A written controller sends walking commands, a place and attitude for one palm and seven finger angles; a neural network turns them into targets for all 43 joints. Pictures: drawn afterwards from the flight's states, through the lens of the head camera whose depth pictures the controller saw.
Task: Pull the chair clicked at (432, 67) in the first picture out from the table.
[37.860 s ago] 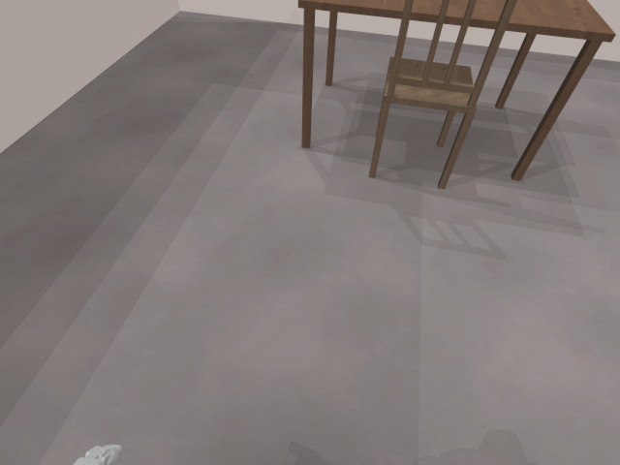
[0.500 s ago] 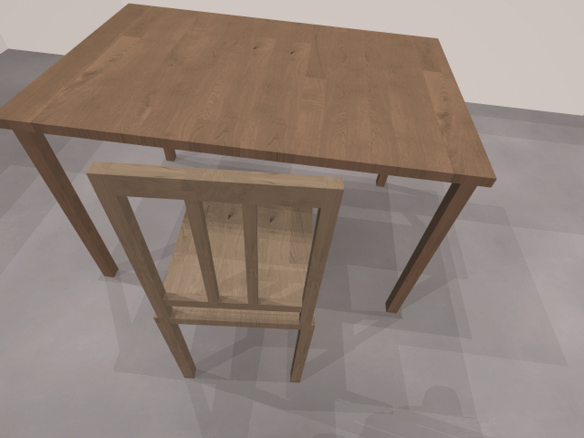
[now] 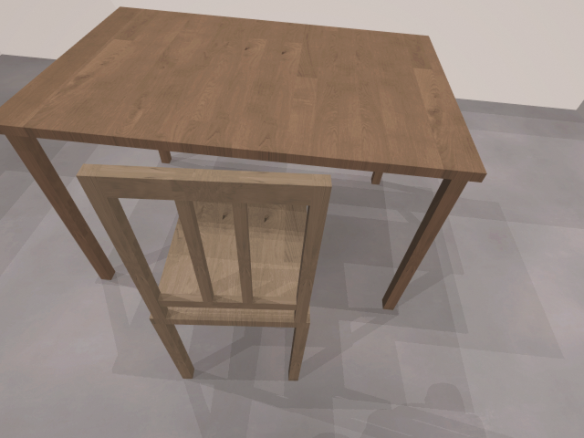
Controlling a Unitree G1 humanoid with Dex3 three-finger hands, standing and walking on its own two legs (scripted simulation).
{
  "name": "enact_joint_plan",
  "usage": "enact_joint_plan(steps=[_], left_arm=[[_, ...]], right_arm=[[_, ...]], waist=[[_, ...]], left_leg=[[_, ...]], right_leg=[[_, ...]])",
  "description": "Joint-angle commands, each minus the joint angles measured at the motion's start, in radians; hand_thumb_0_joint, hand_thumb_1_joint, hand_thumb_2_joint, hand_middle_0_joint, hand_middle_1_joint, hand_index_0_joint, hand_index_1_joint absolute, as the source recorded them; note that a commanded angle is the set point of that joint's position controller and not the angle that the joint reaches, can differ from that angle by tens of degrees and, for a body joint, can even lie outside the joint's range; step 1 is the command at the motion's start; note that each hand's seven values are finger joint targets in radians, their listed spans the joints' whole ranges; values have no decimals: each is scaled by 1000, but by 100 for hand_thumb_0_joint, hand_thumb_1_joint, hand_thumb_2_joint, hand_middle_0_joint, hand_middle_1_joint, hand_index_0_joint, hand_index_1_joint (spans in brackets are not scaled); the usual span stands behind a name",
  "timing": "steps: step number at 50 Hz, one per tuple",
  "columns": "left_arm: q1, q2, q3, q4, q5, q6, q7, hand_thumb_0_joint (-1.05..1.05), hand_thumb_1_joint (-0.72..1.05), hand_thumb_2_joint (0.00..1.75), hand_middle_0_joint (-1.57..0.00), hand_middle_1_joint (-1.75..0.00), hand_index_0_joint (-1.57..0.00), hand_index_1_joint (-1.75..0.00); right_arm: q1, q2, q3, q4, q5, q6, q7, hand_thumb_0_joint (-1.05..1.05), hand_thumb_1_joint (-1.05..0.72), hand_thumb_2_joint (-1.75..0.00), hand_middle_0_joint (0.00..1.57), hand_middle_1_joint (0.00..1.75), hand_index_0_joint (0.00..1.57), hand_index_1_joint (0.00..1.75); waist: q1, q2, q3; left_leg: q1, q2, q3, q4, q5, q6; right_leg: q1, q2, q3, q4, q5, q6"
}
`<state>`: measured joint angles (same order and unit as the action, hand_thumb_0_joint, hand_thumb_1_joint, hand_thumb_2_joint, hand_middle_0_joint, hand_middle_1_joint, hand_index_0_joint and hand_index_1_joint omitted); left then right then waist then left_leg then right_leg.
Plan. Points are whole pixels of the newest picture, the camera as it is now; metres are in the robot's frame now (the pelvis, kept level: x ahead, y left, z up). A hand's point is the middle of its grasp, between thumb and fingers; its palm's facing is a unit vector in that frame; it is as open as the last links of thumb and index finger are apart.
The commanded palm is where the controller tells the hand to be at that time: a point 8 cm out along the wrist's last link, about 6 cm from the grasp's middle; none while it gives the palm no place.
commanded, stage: look again from close up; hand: left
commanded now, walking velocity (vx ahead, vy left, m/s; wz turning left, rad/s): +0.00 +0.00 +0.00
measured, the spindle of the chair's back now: (197, 256) +0.43 +0.20 -0.08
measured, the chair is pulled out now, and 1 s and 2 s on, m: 0.16 0.16 0.16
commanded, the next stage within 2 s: raise the hand toward the chair's back in 0.50 s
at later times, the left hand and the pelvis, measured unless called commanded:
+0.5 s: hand out of the picture -0.03 +0.14 -0.18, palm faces +0.04 -0.99 -0.14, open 7.4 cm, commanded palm none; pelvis +0.00 -0.01 +0.00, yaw +0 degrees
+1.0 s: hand (217, 410) +0.17 +0.11 -0.07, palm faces +0.00 -1.00 +0.05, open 9.0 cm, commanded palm +0.12 +0.20 -0.06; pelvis -0.02 -0.05 -0.08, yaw +3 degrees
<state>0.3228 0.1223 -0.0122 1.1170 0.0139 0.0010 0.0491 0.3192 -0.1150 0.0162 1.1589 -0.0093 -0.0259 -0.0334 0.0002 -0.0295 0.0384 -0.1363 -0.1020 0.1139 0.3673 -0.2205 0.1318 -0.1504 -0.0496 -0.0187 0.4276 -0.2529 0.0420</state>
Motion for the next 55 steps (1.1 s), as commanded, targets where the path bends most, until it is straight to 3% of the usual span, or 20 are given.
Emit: enact_joint_plan(steps=[1,6,29,30,31,32,33,34,35,36,38,40,41,42,43,44,47,50,52,55], left_arm=[[105,69,8,-14,3,-8,4,0,90,90,-20,-30,-20,-30],[114,65,7,-13,2,-11,5,0,90,90,-20,-30,-20,-30],[125,65,5,-14,1,-11,6,0,90,90,-20,-30,-20,-30],[103,111,-5,3,19,-40,34,0,90,90,-20,-30,-20,-30],[-574,313,95,-1548,-162,-222,39,0,88,89,-20,-30,-20,-30],[-492,359,125,-1576,-127,-204,87,0,85,88,-20,-29,-20,-29],[-9,92,-20,-1253,-117,-81,97,0,83,87,-19,-29,-19,-29],[103,-66,-133,-1111,-154,-20,99,0,81,86,-19,-29,-19,-29],[19,-74,-155,-1239,-197,-67,81,0,78,85,-19,-28,-19,-28],[-24,-11,-111,-1226,-189,-116,71,0,76,84,-19,-28,-19,-28],[-25,-24,-67,-1078,-184,-221,24,0,71,82,-18,-27,-18,-27],[171,-27,6,-930,-225,-369,-82,0,67,80,-18,-26,-18,-26],[250,-4,51,-927,-256,-455,-150,0,64,79,-17,-26,-17,-26],[315,47,99,-897,-262,-530,-218,0,62,78,-17,-26,-17,-26],[311,84,122,-923,-261,-599,-282,0,60,77,-17,-25,-17,-25],[357,142,193,-908,-243,-613,-298,0,57,76,-17,-25,-17,-25],[295,208,249,-1032,-229,-533,-290,0,50,73,-16,-24,-16,-24],[127,223,261,-1343,-263,-548,-228,0,43,70,-15,-23,-15,-23],[35,227,242,-1511,-265,-622,-196,0,39,68,-15,-22,-15,-22],[-26,171,125,-1467,-265,-706,-246,0,32,65,-14,-21,-14,-21]], right_arm=[[64,-106,-16,-20,4,-14,-3,0,-90,-90,20,30,20,30],[66,-101,-14,-21,5,-17,-5,0,-90,-90,20,30,20,30],[62,-98,-12,-21,5,-16,-5,0,-90,-90,20,30,20,30],[0,-165,-7,-105,12,-18,3,0,-90,-90,20,30,20,30],[62,-345,-57,-473,38,-149,-23,0,-90,-90,20,30,20,30],[-27,-251,-6,-412,44,-246,-46,0,-90,-90,20,30,20,30],[-48,-211,-12,-426,45,-303,-28,0,-90,-90,20,30,20,30],[-36,-210,-15,-390,66,-320,-23,0,-90,-90,20,30,20,30],[-35,-247,-32,-449,68,-336,-19,0,-90,-90,20,30,20,30],[-50,-275,-41,-467,57,-350,-15,0,-90,-90,20,30,20,30],[-67,-284,-62,-520,30,-348,-4,0,-90,-90,20,30,20,30],[-134,-283,-77,-585,18,-336,16,0,-90,-90,20,30,20,30],[-153,-278,-90,-622,22,-326,26,0,-90,-90,20,30,20,30],[-167,-280,-100,-651,27,-310,48,0,-90,-90,20,30,20,30],[-204,-285,-105,-700,23,-293,64,0,-90,-90,20,30,20,30],[-223,-280,-114,-743,27,-274,68,0,-90,-90,20,30,20,30],[-252,-266,-104,-821,39,-191,62,0,-90,-90,20,30,20,30],[-210,-237,-99,-857,31,-169,39,0,-90,-90,20,30,20,30],[-160,-224,-95,-834,22,-178,26,0,-90,-90,20,30,20,30],[-163,-233,-75,-783,17,-211,20,0,-90,-90,20,30,20,30]], waist=[[4,20,53],[2,33,40],[6,23,59],[5,25,77],[-135,265,-445],[-92,320,-410],[-42,235,-268],[-48,155,-117],[-53,145,-63],[-74,63,-53],[-94,-161,-72],[-18,-243,-104],[15,-337,-131],[40,-271,-134],[38,-203,-149],[65,-144,-191],[102,26,-237],[58,145,-375],[5,142,-444],[-73,161,-363]], left_leg=[[-20,215,-220,-126,64,-84],[2,214,-203,-103,148,-83],[-6,214,-204,-101,146,-78],[-90,238,-207,68,530,-115],[295,178,-258,21,502,-200],[300,238,-274,-68,395,-226],[144,233,-302,-105,228,-247],[9,185,-279,-73,113,-228],[-62,163,-259,-10,30,-192],[-124,150,-261,62,-69,-174],[-294,115,-236,250,-157,-144],[-495,100,-212,370,-224,-159],[-592,87,-175,424,-238,-157],[-639,73,-141,469,-208,-162],[-673,60,-122,520,-194,-157],[-701,53,-103,543,-175,-144],[-735,49,-104,533,-182,-138],[-659,72,-127,590,-114,-118],[-637,89,-150,647,-42,-109],[-679,101,-176,722,-80,-101]], right_leg=[[-61,-58,57,-48,69,-60],[-56,-61,57,-52,96,-60],[-57,-61,61,-63,88,-61],[-83,-65,42,-28,209,-51],[-138,51,-37,110,151,-42],[-237,51,-14,263,-64,-43],[-337,48,-24,334,-163,-65],[-366,37,-28,343,-121,-57],[-351,33,-48,294,-123,-56],[-376,43,-60,244,-136,-57],[-449,48,-75,199,-156,-62],[-552,43,-66,300,-276,-74],[-545,43,-39,322,-341,-77],[-523,36,4,333,-333,-92],[-510,30,32,366,-298,-95],[-484,33,44,409,-248,-98],[-510,51,37,490,-214,-103],[-529,65,56,522,-124,-100],[-549,75,67,547,-34,-87],[-674,74,77,547,-85,-80]])
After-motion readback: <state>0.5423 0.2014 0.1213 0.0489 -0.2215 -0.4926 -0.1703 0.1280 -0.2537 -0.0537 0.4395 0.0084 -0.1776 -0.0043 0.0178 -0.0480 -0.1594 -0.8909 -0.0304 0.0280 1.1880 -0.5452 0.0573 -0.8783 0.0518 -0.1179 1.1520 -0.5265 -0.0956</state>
